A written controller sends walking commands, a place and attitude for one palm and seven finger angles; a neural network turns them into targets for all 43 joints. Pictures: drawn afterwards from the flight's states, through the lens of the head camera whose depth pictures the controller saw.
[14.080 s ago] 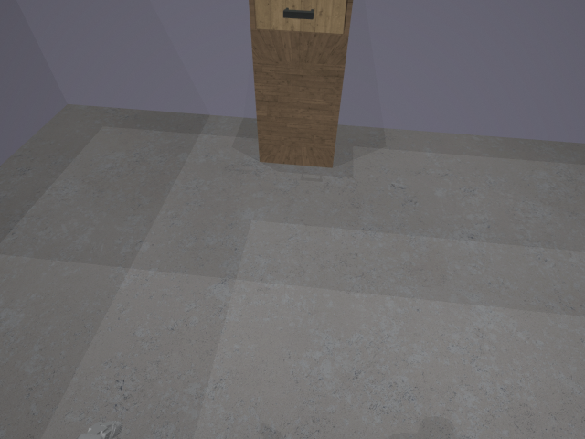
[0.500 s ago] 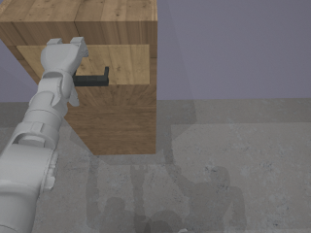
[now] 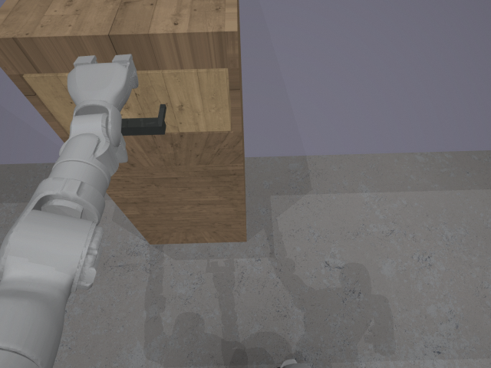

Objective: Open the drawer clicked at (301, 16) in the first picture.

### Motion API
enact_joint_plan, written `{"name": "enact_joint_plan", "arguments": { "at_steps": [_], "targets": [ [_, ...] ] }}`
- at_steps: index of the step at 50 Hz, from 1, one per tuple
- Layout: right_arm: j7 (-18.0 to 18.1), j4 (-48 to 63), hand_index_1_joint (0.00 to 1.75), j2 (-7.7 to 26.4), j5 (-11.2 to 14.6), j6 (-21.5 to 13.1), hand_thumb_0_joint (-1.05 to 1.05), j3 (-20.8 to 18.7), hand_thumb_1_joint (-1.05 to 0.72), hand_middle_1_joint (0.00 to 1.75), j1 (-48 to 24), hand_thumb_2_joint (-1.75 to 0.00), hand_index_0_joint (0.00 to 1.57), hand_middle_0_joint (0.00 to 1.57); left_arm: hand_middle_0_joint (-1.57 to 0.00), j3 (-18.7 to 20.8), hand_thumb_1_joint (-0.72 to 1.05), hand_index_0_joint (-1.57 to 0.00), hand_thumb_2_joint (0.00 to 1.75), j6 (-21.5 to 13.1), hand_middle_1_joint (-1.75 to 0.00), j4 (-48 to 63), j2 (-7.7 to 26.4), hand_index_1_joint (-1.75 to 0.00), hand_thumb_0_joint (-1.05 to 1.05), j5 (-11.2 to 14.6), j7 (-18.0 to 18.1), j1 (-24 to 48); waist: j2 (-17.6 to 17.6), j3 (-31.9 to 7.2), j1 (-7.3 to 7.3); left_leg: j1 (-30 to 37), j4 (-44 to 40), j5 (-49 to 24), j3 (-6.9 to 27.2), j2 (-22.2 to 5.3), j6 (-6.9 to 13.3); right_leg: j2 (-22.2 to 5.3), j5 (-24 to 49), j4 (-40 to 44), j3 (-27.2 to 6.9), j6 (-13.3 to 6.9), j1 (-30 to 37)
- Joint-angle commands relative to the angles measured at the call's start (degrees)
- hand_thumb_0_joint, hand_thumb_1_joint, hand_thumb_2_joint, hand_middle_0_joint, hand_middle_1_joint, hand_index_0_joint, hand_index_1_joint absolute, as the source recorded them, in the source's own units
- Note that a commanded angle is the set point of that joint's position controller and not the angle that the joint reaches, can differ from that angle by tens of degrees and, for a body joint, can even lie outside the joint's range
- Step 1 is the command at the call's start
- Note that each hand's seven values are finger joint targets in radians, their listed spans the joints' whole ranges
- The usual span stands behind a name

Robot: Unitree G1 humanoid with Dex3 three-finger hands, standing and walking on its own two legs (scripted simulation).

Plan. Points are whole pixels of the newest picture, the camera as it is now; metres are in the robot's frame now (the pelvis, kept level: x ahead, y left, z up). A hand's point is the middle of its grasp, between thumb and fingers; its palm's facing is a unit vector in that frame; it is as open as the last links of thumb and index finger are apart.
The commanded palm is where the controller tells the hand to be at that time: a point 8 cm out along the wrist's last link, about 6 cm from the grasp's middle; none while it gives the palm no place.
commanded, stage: move the hooked fingers above the handle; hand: left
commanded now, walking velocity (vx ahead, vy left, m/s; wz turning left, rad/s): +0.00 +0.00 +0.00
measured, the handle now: (135, 118) +0.57 +0.18 +0.03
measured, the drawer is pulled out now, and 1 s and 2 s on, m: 0.00 0.00 0.00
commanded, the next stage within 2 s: none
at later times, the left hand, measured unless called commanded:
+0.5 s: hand (100, 118) +0.52 +0.21 +0.09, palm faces -0.03 +0.05 -1.00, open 13.7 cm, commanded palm +0.50 +0.18 +0.15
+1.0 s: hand (103, 129) +0.51 +0.21 +0.08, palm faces -0.14 -0.02 -0.99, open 13.6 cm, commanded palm +0.50 +0.19 +0.15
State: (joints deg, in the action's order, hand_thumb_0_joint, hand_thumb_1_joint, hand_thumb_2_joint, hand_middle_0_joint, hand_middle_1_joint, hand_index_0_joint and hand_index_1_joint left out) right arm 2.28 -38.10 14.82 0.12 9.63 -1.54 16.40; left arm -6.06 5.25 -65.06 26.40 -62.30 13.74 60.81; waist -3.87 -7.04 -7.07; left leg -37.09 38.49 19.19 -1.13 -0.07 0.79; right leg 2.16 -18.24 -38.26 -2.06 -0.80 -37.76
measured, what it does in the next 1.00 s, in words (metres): stands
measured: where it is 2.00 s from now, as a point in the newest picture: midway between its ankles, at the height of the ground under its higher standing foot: outside the picture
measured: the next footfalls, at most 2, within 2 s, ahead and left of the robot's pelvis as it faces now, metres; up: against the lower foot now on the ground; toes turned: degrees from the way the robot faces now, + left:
none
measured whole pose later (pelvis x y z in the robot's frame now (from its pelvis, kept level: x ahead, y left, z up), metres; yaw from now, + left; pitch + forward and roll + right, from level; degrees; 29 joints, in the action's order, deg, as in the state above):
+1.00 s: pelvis +0.01 +0.01 +0.00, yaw +0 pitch +17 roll -1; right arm 2.1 -39.1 14.2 -0.2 9.5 -3.0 20.8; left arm -7.6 4.1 -62.1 27.4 -58.1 5.1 56.6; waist -3.4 -7.4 -6.8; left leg -36.0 38.2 19.6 -0.8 0.3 1.8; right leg 1.7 -18.0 -36.2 -1.7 0.1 -35.6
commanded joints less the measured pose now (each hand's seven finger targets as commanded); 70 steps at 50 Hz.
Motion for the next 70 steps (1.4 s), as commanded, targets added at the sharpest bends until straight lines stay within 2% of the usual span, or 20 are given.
{"name": "enact_joint_plan", "arguments": {
  "at_steps": [1,4,10,13,17,22,26,29,32,36,40,43,45,49,51,54,58,62,66,70],
  "targets": [
    [1.81,4.48,0.30,9.91,0.81,0.23,0.00,-3.45,-0.90,0.30,8.32,-0.90,0.20,0.20,-0.30,3.52,-0.50,-0.30,0.30,2.22,-1.20,7.57,17.23,-1.20,0.00,3.39,-7.45,23.49,11.49,-27.49,-2.03,9.70,-2.53,-20.68,-2.43,1.90,2.67,-1.05,30.52,4.89,0.79,0.98,25.38],
    [2.38,4.80,0.30,8.93,0.33,-0.83,0.00,-3.94,-0.90,0.30,8.06,-0.90,0.20,0.20,-0.30,-1.44,-0.50,-0.30,0.30,-6.97,-1.20,16.82,9.95,-1.20,0.00,4.71,-12.23,22.40,6.83,-22.74,-2.30,13.57,-2.78,-19.58,-1.38,2.13,3.11,-0.79,27.08,6.42,0.40,0.57,20.89],
    [2.05,2.94,0.30,7.30,-0.47,-2.59,0.00,-4.66,-0.90,0.30,10.23,-0.90,0.20,0.20,-0.30,3.34,-0.50,-0.30,0.30,-18.71,-1.20,26.01,13.64,-1.20,0.00,4.51,-6.72,26.23,-2.41,-21.74,-1.20,17.81,-0.44,-21.89,0.82,1.87,1.98,0.39,19.03,4.28,1.06,-1.23,11.15],
    [0.99,1.62,0.30,7.66,-0.80,-3.29,0.00,-4.45,-0.90,0.30,10.99,-0.90,0.20,0.20,-0.30,9.84,-0.50,-0.30,0.30,-15.85,-1.20,21.20,19.67,-1.20,0.00,2.87,0.93,26.57,-2.17,-22.44,0.05,13.40,0.23,-21.96,1.14,1.90,1.32,0.82,17.31,1.90,2.31,-1.67,9.66],
    [-0.25,1.67,0.30,8.55,-1.46,-2.91,0.00,-3.84,-0.90,0.30,9.83,-0.90,0.20,0.20,-0.30,12.03,-0.50,-0.30,0.30,-5.85,-1.20,13.31,23.39,-1.20,0.00,-0.48,7.59,24.22,-0.63,-27.24,1.26,9.34,0.91,-23.86,-0.53,2.12,1.11,0.63,21.35,0.11,2.86,-1.31,13.79],
    [-1.24,1.93,0.30,9.53,-0.08,-1.49,0.00,-5.06,-0.90,0.30,11.46,-0.90,0.20,0.20,-0.30,-0.52,-0.50,-0.30,0.30,3.22,-1.20,7.79,9.34,-1.20,0.00,0.51,0.02,22.93,3.33,-29.83,-1.55,16.91,0.17,-28.46,-0.87,0.56,1.40,0.92,24.62,3.08,2.94,-0.37,14.42],
    [0.24,3.08,0.30,9.50,-0.05,-0.82,0.00,-5.41,-0.90,0.30,10.07,-0.90,0.20,0.20,-0.30,-4.34,-0.50,-0.30,0.30,-2.73,-1.20,18.07,5.02,-1.20,0.00,5.50,-9.74,26.47,6.06,-27.08,-4.05,20.95,-1.17,-27.59,0.47,0.84,2.71,0.61,24.77,5.86,2.11,0.10,15.19],
    [1.28,2.76,0.30,8.76,-0.27,-1.53,0.00,-4.75,-0.90,0.30,9.40,-0.90,0.20,0.20,-0.30,-2.13,-0.50,-0.30,0.30,-10.83,-1.20,22.42,7.59,-1.20,0.00,5.89,-11.56,25.81,2.28,-21.53,-2.78,20.97,-1.69,-24.45,1.30,1.27,2.73,0.67,20.42,6.14,1.89,-0.40,11.93],
    [1.62,2.05,0.30,7.95,-0.46,-2.15,0.00,-4.11,-0.90,0.30,9.99,-0.90,0.20,0.20,-0.30,4.72,-0.50,-0.30,0.30,-15.19,-1.20,21.39,15.06,-1.20,0.00,4.20,-6.70,26.92,0.54,-17.38,-1.15,16.56,-1.81,-21.48,1.88,1.36,1.96,0.83,16.45,4.72,2.27,-1.39,9.59],
    [1.18,2.73,0.30,7.91,-1.02,-3.05,0.00,-3.00,-0.90,0.30,8.49,-0.90,0.20,0.20,-0.30,13.74,-0.50,-0.30,0.30,-11.70,-1.20,16.23,25.06,-1.20,0.00,1.08,3.20,24.79,-0.09,-19.78,1.97,8.38,-0.73,-19.45,0.78,1.98,1.23,0.75,15.18,1.50,2.72,-1.84,11.16],
    [0.01,2.86,0.30,8.43,-1.45,-2.72,0.00,-3.23,-0.90,0.30,9.06,-0.90,0.20,0.20,-0.30,8.87,-0.50,-0.30,0.30,-1.87,-1.20,8.93,21.18,-1.20,0.00,-2.32,6.80,22.78,-0.26,-26.81,1.11,9.40,0.87,-23.62,-0.87,1.37,0.71,0.74,19.91,-0.06,3.60,-1.31,12.44],
    [-0.34,3.03,0.30,9.25,-0.32,-1.85,0.00,-4.54,-0.90,0.30,11.73,-0.90,0.20,0.20,-0.30,2.20,-0.50,-0.30,0.30,1.94,-1.20,7.80,13.35,-1.20,0.00,-0.19,1.16,22.80,3.48,-31.66,-1.02,15.47,0.69,-28.21,-0.92,0.53,1.19,0.85,24.11,1.94,3.12,-0.37,14.70],
    [0.00,2.85,0.30,9.79,-0.09,-1.18,0.00,-4.81,-0.90,0.30,11.68,-0.90,0.20,0.20,-0.30,2.76,-0.50,-0.30,0.30,1.55,-1.20,10.49,14.51,-1.20,0.00,1.88,-2.44,25.76,5.20,-31.71,-1.91,16.87,0.14,-28.05,-0.80,0.53,1.88,0.63,25.67,3.38,2.39,0.12,16.63],
    [1.06,3.15,0.30,9.10,-0.37,-1.59,0.00,-5.43,-0.90,0.30,10.65,-0.90,0.20,0.20,-0.30,-2.51,-0.50,-0.30,0.30,-7.13,-1.20,22.32,7.14,-1.20,0.00,5.55,-10.06,26.33,2.87,-27.69,-3.20,23.48,-0.20,-30.97,0.95,0.67,2.72,0.90,24.51,5.65,2.02,0.10,13.57],
    [1.50,2.36,0.30,8.61,-0.43,-1.93,0.00,-5.17,-0.90,0.30,10.81,-0.90,0.20,0.20,-0.30,-3.56,-0.50,-0.30,0.30,-11.96,-1.20,25.40,6.70,-1.20,0.00,5.70,-11.02,27.81,0.57,-23.57,-3.66,24.16,-0.36,-30.86,1.79,0.63,2.52,0.95,22.12,6.00,2.08,-0.30,10.33],
    [1.25,1.62,0.30,7.98,-0.59,-2.26,0.00,-4.81,-0.90,0.30,11.03,-0.90,0.20,0.20,-0.30,2.12,-0.50,-0.30,0.30,-15.52,-1.20,24.04,11.72,-1.20,0.00,4.76,-7.62,25.70,-2.42,-20.11,-1.38,21.69,-0.33,-28.43,2.30,0.76,1.48,1.28,18.35,4.53,2.77,-1.31,7.85],
    [0.23,1.85,0.30,7.59,-1.01,-2.48,0.00,-3.73,-0.90,0.30,10.15,-0.90,0.20,0.20,-0.30,10.36,-0.50,-0.30,0.30,-11.88,-1.20,15.62,19.38,-1.20,0.00,2.40,0.84,21.70,-2.44,-18.92,1.65,12.67,-0.37,-25.03,1.26,1.36,0.71,1.31,17.25,1.73,3.66,-2.10,9.29],
    [-0.52,2.59,0.30,8.56,-1.14,-2.17,0.00,-3.53,-0.90,0.30,9.55,-0.90,0.20,0.20,-0.30,8.86,-0.50,-0.30,0.30,-2.85,-1.20,8.67,19.78,-1.20,0.00,-1.40,5.04,19.03,1.13,-23.82,1.71,8.58,0.08,-23.30,-0.68,1.43,0.82,0.95,20.11,0.74,3.42,-1.47,13.22],
    [-0.28,3.34,0.30,9.52,-0.24,-1.73,0.00,-4.86,-0.90,0.30,11.39,-0.90,0.20,0.20,-0.30,2.45,-0.50,-0.30,0.30,0.28,-1.20,10.57,13.34,-1.20,0.00,0.54,-0.86,22.36,5.56,-30.50,-1.28,14.98,0.16,-26.83,-1.05,0.93,1.83,0.77,25.61,3.14,2.21,-0.39,17.36],
    [1.13,3.10,0.30,9.28,-0.35,-2.29,0.00,-5.83,-0.90,0.30,10.74,-0.90,0.20,0.20,-0.30,-3.97,-0.50,-0.30,0.30,-7.06,-1.20,24.34,6.49,-1.20,0.00,5.84,-10.02,28.68,3.13,-29.84,-4.20,23.61,-0.13,-28.69,0.79,1.02,2.82,0.76,25.24,5.65,1.47,0.29,14.96]
  ]
}}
